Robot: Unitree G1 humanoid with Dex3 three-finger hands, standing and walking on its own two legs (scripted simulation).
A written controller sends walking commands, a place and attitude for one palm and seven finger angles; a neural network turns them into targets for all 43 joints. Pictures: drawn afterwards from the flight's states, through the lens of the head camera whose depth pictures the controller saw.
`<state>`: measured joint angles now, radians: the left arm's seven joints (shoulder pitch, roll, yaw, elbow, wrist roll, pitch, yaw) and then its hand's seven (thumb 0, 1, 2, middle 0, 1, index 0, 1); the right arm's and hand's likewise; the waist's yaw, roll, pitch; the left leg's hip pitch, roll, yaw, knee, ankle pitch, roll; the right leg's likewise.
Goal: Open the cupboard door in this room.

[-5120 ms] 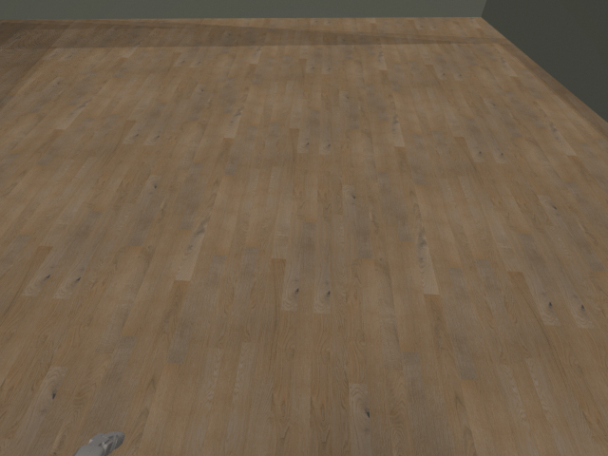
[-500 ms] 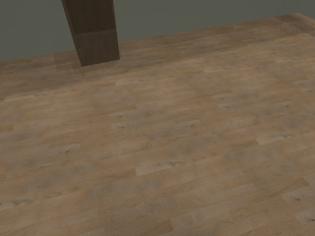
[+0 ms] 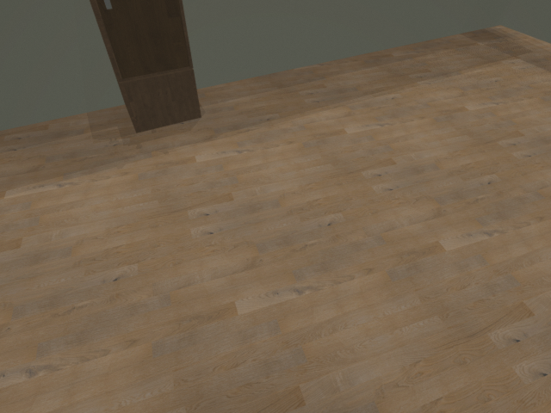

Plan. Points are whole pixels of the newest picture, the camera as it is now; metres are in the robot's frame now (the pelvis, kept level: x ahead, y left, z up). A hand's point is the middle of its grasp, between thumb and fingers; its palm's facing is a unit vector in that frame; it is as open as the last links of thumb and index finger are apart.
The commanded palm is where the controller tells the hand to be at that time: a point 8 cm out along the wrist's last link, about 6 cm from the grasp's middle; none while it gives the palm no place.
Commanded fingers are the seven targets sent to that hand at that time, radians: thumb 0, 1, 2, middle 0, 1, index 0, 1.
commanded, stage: stand and wait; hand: left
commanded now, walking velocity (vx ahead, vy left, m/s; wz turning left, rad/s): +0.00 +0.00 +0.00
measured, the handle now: out of the picture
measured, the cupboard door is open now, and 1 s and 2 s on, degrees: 0 0 0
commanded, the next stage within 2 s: turn or walk to find it in 0.70 s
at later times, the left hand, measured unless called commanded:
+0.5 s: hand out of the picture -0.02 +0.15 -0.18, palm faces +0.03 -0.99 -0.16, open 7.4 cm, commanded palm none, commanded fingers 0.00 0.90 0.90 -0.20 -0.30 -0.20 -0.30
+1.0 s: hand out of the picture +0.00 +0.17 -0.18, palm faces +0.10 -0.98 -0.20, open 7.4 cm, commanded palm none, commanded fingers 0.00 0.90 0.90 -0.20 -0.30 -0.20 -0.30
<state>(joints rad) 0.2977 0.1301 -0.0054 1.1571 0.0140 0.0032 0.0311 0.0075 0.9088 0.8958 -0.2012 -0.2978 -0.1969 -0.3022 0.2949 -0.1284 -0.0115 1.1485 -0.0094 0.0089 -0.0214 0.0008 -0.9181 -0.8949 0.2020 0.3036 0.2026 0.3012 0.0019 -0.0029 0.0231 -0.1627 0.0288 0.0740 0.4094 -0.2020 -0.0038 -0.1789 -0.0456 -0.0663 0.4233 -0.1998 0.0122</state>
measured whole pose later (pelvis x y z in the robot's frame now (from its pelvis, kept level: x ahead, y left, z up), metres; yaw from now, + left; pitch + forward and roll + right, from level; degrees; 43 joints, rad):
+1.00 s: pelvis +0.00 +0.00 -0.01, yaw +3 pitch -1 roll +0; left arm 0.26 0.15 0.03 1.09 0.02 0.01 0.04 0.01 0.91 0.90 -0.20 -0.30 -0.20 -0.30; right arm 0.28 -0.14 -0.03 1.10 -0.01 0.02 -0.01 0.00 -0.91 -0.89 0.20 0.30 0.20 0.30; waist 0.00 0.00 0.05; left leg -0.27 0.02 0.02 0.53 -0.26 -0.01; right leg -0.25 -0.06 -0.12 0.52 -0.26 0.01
